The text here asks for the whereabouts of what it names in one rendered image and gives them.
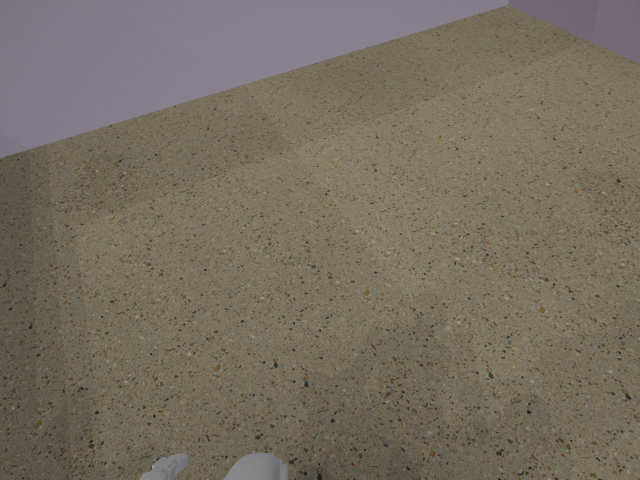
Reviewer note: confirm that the left robot hand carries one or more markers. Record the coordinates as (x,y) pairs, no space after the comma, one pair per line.
(166,468)

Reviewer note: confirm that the robot left thigh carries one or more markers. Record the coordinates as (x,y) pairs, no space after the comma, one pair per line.
(258,466)

